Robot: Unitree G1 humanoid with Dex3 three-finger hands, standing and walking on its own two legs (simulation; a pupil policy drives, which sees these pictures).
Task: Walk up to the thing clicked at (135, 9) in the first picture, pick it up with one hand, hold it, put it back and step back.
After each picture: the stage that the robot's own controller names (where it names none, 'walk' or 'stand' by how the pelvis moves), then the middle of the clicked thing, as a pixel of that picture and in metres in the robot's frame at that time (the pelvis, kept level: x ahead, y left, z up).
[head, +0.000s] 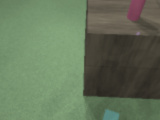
stand; out of the picture +0.82 -0.26 +0.08
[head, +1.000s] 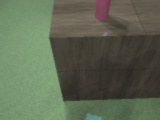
rise first; out of the picture +0.75 -0.05 +0.11
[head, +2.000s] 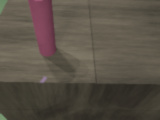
walk; (44, 27) +0.48 +0.20 +0.10
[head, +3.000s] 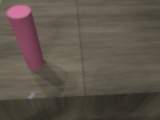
stand; (28, 42) +0.44 +0.22 +0.09
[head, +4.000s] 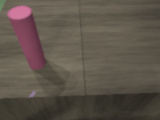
stand; (30, 42) +0.45 +0.22 +0.08
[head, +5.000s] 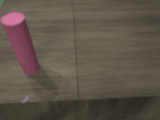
stand; (23, 47) +0.44 +0.24 +0.08
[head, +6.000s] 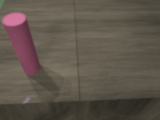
stand; (24, 48) +0.44 +0.24 +0.08
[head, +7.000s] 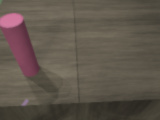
rise first; (22, 49) +0.43 +0.24 +0.08
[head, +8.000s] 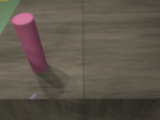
rise first; (32, 46) +0.45 +0.24 +0.08
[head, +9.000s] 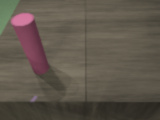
go down; (33, 47) +0.43 +0.24 +0.08
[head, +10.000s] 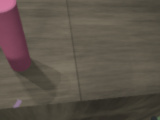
go down; (12, 39) +0.41 +0.21 +0.11
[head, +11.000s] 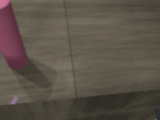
approach; (8, 38) +0.43 +0.22 +0.11
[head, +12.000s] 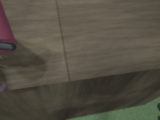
close in; out of the picture +0.47 +0.24 +0.14
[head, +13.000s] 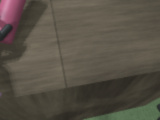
lift; (12, 6) +0.58 +0.21 +0.09
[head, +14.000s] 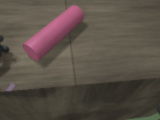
lift; (56, 31) +0.51 +0.10 +0.06
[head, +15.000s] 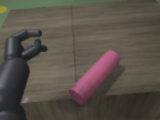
close; (96, 74) +0.40 -0.03 +0.01
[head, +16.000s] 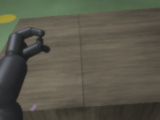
hold; out of the picture +0.24 -0.18 -0.22
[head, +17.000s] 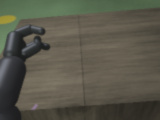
stand; out of the picture +0.21 -0.27 -0.73
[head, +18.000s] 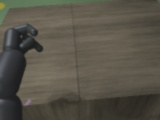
crouch; out of the picture +0.12 -0.30 -0.73
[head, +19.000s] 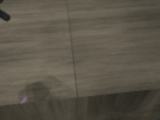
lower; out of the picture +0.03 -0.35 -0.73
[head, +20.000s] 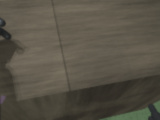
lower; out of the picture -0.07 -0.40 -0.68
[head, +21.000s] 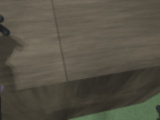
lower; out of the picture -0.16 -0.44 -0.68
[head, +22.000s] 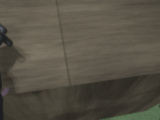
lower; out of the picture -0.28 -0.49 -0.68
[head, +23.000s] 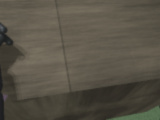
lower; out of the picture -0.40 -0.53 -0.69
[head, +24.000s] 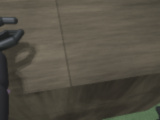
open; out of the picture -0.49 -0.58 -0.69
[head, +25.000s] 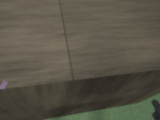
sink last; out of the picture -0.59 -0.62 -0.68
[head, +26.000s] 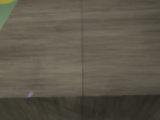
sink last; out of the picture -0.72 -0.62 -0.71
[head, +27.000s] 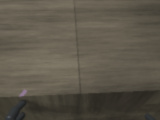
stand; out of the picture -0.82 -0.68 -0.71
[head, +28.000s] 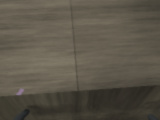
stand; out of the picture -0.90 -0.74 -0.69
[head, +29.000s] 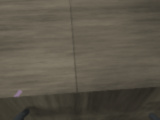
stand; out of the picture -1.00 -0.77 -0.69
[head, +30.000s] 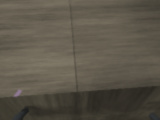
stand; out of the picture -1.10 -0.82 -0.68
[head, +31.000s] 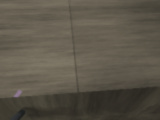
stand; out of the picture -1.19 -0.86 -0.68
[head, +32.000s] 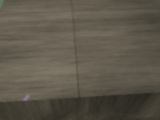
stand; out of the picture -1.29 -0.89 -0.74
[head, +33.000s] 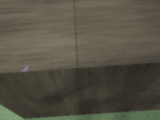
walk; out of the picture -1.30 -0.91 -0.72
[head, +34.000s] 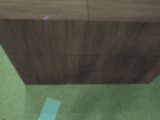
walk; out of the picture -1.19 -0.92 -0.72
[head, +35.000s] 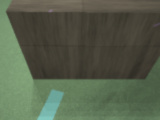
stand; out of the picture -1.07 -0.89 -0.73
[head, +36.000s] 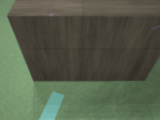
stand; out of the picture -1.16 -0.94 -0.75
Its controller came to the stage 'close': yes
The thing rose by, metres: 0.00
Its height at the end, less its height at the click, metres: -0.82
